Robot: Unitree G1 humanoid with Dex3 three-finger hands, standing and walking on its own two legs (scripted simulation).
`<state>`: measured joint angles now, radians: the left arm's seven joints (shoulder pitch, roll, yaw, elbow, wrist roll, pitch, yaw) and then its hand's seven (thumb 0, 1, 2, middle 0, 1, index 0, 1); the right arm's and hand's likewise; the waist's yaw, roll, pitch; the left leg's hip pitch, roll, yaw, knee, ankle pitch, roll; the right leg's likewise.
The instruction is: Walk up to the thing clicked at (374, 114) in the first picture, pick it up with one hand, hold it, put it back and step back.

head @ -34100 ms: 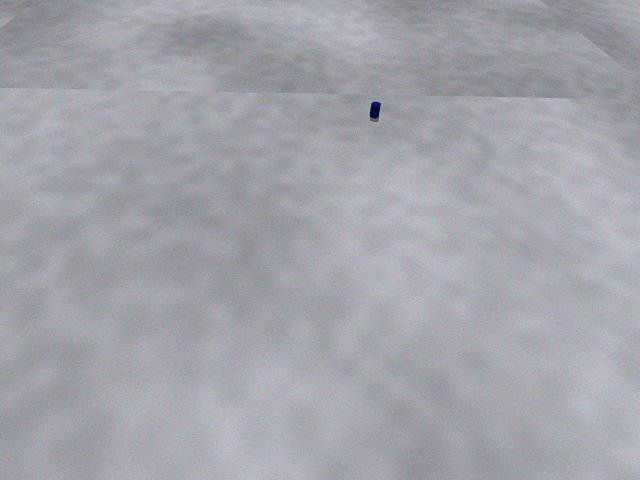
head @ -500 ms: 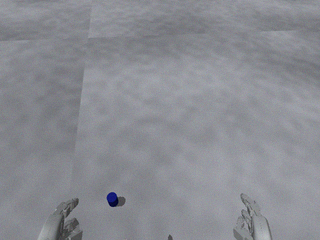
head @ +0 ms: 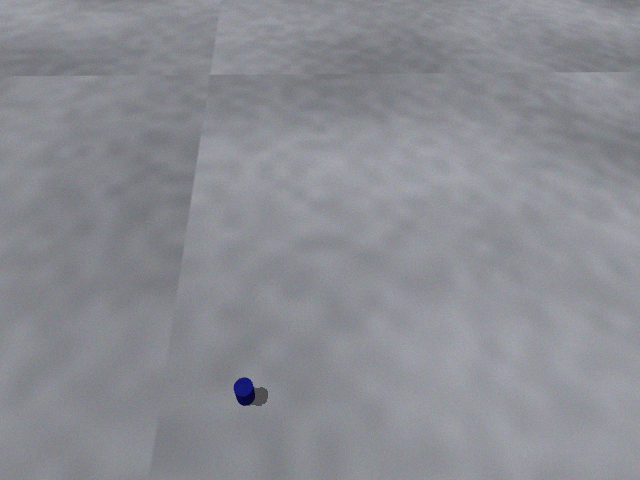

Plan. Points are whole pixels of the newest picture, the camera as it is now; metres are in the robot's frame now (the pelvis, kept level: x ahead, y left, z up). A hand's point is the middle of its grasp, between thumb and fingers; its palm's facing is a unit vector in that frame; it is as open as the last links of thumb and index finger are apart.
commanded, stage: stand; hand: left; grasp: from above
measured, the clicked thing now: (244, 391) +0.46 +0.21 -0.71
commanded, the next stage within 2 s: none
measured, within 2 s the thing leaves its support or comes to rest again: neither
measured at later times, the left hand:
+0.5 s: hand out of the picture +0.02 +0.23 -0.14, palm faces +0.04 -0.94 -0.34, open 7.4 cm
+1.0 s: hand out of the picture +0.06 +0.22 -0.13, palm faces +0.03 -0.94 -0.33, open 7.4 cm
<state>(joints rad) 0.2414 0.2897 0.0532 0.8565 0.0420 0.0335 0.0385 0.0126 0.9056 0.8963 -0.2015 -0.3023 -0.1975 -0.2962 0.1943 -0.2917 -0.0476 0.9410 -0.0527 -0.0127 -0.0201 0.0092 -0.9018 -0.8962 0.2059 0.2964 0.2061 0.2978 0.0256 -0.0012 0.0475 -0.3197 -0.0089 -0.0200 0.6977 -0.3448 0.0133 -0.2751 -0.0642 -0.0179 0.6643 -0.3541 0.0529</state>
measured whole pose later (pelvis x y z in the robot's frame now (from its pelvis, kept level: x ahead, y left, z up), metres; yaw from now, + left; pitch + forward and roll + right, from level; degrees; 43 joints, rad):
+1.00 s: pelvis +0.00 -0.02 +0.03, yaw +0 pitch -5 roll +0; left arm 0.13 0.30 0.03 1.14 0.02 0.00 0.02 0.01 0.90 0.90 -0.20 -0.30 -0.20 -0.30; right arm 0.14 -0.31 -0.02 1.13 -0.02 0.00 -0.01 0.00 -0.90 -0.90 0.21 0.30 0.21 0.30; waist 0.00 0.01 0.07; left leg -0.12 0.01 -0.04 0.37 -0.17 -0.02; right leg -0.08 -0.04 -0.04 0.36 -0.20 0.03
